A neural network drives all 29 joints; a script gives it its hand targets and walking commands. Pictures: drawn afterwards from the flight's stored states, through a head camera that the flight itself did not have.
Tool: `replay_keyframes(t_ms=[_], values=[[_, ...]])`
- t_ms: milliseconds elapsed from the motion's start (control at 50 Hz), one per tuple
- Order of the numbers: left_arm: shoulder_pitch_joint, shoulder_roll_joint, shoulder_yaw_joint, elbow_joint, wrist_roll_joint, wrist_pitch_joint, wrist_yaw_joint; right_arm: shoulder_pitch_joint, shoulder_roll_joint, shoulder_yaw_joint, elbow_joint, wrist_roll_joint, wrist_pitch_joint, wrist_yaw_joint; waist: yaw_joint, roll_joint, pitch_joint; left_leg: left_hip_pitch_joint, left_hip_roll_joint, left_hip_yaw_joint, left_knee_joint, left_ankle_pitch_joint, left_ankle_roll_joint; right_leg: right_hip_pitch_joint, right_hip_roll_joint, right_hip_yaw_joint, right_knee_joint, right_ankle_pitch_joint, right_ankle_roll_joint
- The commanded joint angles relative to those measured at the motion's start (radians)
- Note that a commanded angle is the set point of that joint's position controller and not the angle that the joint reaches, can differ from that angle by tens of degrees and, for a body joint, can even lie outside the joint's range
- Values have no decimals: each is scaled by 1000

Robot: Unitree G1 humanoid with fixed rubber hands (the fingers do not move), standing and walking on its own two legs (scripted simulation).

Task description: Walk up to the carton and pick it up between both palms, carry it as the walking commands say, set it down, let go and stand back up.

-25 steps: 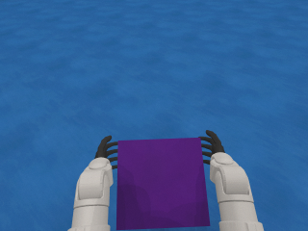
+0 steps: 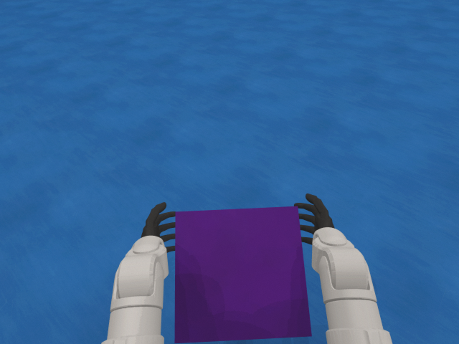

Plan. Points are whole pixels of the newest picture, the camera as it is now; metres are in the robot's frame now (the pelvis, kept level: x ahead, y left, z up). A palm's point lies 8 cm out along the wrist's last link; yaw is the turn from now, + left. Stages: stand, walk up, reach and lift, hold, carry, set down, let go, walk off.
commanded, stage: carry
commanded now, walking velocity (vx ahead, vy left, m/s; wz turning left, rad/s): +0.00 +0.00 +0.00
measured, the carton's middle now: (238, 265) +0.29 +0.00 -0.06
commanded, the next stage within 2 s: hold in 0.86 s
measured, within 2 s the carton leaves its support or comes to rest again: neither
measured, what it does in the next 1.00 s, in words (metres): stands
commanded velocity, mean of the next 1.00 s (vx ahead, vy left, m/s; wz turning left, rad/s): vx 0.00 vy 0.00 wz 0.00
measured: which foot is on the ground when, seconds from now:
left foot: down 0.00-1.00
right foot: down 0.00-1.00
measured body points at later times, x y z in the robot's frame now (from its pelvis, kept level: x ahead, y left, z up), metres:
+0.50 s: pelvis +0.00 +0.00 +0.00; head -0.02 -0.01 +0.45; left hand +0.29 +0.15 +0.04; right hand +0.30 -0.15 +0.05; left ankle +0.04 +0.11 -0.74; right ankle +0.04 -0.07 -0.74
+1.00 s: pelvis +0.00 +0.01 +0.00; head -0.02 +0.01 +0.45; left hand +0.29 +0.16 +0.02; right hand +0.29 -0.14 +0.03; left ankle +0.04 +0.12 -0.74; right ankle +0.04 -0.07 -0.74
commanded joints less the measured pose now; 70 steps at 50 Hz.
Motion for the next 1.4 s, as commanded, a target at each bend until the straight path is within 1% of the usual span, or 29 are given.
replay_keyframes(t_ms=[0, 60, 140, 260, 400, 460, 540, 580, 800, 840, 860, 880, 900, 920, 940, 960, 1000, 1060, 1100, 1180, 1200, 1220, 1240, 1260, 1280, 1300, 1340, 1360, 1380], values=[[-509, -799, -536, -140, -280, -63, -234, -399, 834, 504, -80, 257, -40, 229, 0, 1, -271, 60, 111, -115, -61, 25, 25, 108, -180, 175, -102, 22, 13], [-501, -795, -529, -124, -267, -74, -235, -387, 834, 499, -56, 245, -49, 231, -1, -13, -270, 60, 111, -117, -61, 27, 26, 113, -180, 173, -102, 28, 12], [-517, -804, -554, -172, -293, -71, -234, -416, 838, 527, -119, 274, -48, 230, -1, -6, -267, 58, 111, -118, -64, 35, 26, 111, -177, 169, -97, 33, 13], [-492, -796, -533, -128, -272, -66, -234, -393, 829, 509, -79, 252, -43, 229, 0, -12, -282, 62, 109, -118, -59, 43, 30, 126, -181, 171, -95, 54, 11], [-515, -812, -566, -185, -304, -59, -235, -408, 842, 537, -129, 280, -35, 230, 0, -6, -280, 69, 109, -119, -62, 45, 32, 118, -181, 171, -92, 58, 9], [-494, -801, -537, -126, -272, -58, -236, -379, 836, 507, -62, 249, -35, 231, 1, -4, -272, 58, 109, -122, -65, 44, 33, 127, -182, 171, -97, 51, 10], [-499, -816, -553, -143, -286, -63, -240, -411, 842, 526, -108, 264, -42, 232, 0, -15, -265, 66, 107, -121, -63, 34, 34, 117, -181, 170, -100, 40, 10], [-513, -821, -557, -157, -293, -59, -239, -419, 847, 529, -115, 272, -38, 232, 1, -2, -259, 60, 108, -123, -68, 30, 33, 114, -181, 171, -103, 18, 11], [-519, -825, -562, -164, -296, -57, -238, -410, 854, 529, -109, 273, -35, 233, 2, 3, -269, 66, 108, -124, -72, 41, 37, 119, -177, 168, -97, 29, 10], [-525, -820, -555, -158, -294, -54, -238, -412, 851, 524, -98, 269, -31, 233, 2, -10, -265, 62, 107, -127, -72, 37, 39, 116, -177, 167, -97, 25, 11], [-422, -784, -455, 86, -176, -110, -255, -252, 858, 430, 122, 161, -68, 245, 16, -128, -125, 181, -87, -171, -28, 105, 49, 198, -16, 283, -95, 35, 42], [-400, -770, -465, 46, -155, -151, -258, -307, 884, 459, 58, 174, -110, 238, 30, -101, -158, 191, -81, -176, -14, 162, 47, 221, -30, 301, -87, 107, 47], [-458, -789, -480, 7, -150, -171, -261, -341, 905, 477, 32, 187, -130, 242, 20, -81, -202, 208, -86, -181, -10, 189, 40, 238, -33, 310, -78, 146, 51], [-434, -807, -529, -35, -185, -195, -278, -305, 901, 509, -17, 192, -161, 246, 12, -71, -237, 191, -99, -194, -16, 196, 46, 244, -26, 309, -74, 154, 47], [-488, -838, -547, -70, -197, -203, -281, -393, 917, 546, -31, 209, -179, 260, 32, -31, -254, 189, -99, -190, -17, 195, 42, 267, -14, 301, -63, 160, 41], [-521, -860, -554, -79, -202, -207, -284, -437, 925, 557, -28, 211, -191, 265, 26, -4, -250, 187, -98, -185, -19, 182, 38, 269, -7, 297, -57, 161, 37], [-647, -890, -550, -74, -207, -211, -294, -517, 927, 516, 17, 201, -198, 259, -14, 7, -234, 180, -94, -191, -20, 119, 29, 261, -6, 292, -63, 95, 38], [-684, -910, -502, -34, -195, -214, -284, -641, 948, 557, 42, 234, -211, 279, 33, 17, -178, 190, -90, -190, -34, -1, 29, 194, -2, 281, -55, -33, 37], [-692, -927, -475, 18, -185, -208, -282, -672, 957, 559, 83, 244, -206, 295, 50, 29, -149, 151, -80, -204, -54, -94, 37, 215, 8, 270, -41, -81, 38], [-705, -974, -414, 172, -145, -198, -292, -690, 954, 488, 203, 198, -191, 309, 34, 21, -107, 95, -49, -226, -100, -193, 47, 265, 23, 251, -23, -88, 45], [-694, -983, -410, 194, -144, -198, -298, -668, 956, 469, 233, 184, -187, 313, 25, 17, -110, 93, -42, -230, -108, -192, 47, 274, 24, 250, -22, -73, 46], [-657, -1047, -477, 185, -167, -214, -307, -621, 1118, 523, 207, 198, -185, 316, 91, -16, -306, 180, -46, -208, -77, 40, 33, 420, 15, 300, -50, 61, 43], [-676, -1041, -502, 178, -180, -208, -317, -591, 1114, 493, 207, 191, -178, 315, 49, -28, -314, 209, -46, -204, -71, 93, 24, 400, 18, 293, -52, 110, 45], [-690, -1036, -499, 192, -181, -202, -323, -573, 1097, 454, 227, 173, -173, 317, 21, -25, -283, 220, -40, -211, -78, 115, 20, 373, 18, 290, -54, 144, 44], [-719, -1028, -480, 192, -180, -204, -325, -573, 1077, 436, 247, 157, -175, 319, 19, -27, -244, 201, -36, -215, -81, 116, 18, 367, 18, 296, -59, 150, 40], [-736, -1016, -448, 222, -171, -201, -327, -552, 1051, 390, 297, 129, -172, 321, 1, -28, -168, 191, -31, -219, -93, 96, 18, 332, 19, 293, -68, 128, 39], [-733, -973, -356, 304, -128, -193, -324, -517, 988, 276, 415, 69, -172, 326, -12, -3, -10, 158, -27, -218, -121, 7, 18, 260, 19, 285, -85, 38, 29], [-731, -957, -329, 331, -109, -192, -324, -508, 959, 229, 453, 43, -177, 331, -19, 18, 34, 149, -27, -219, -133, -36, 16, 244, 22, 276, -88, 1, 23], [-737, -952, -311, 348, -91, -195, -322, -510, 937, 186, 487, 30, -184, 336, -20, 64, 58, 120, -18, -225, -151, -93, 13, 256, 29, 267, -74, -19, 18]])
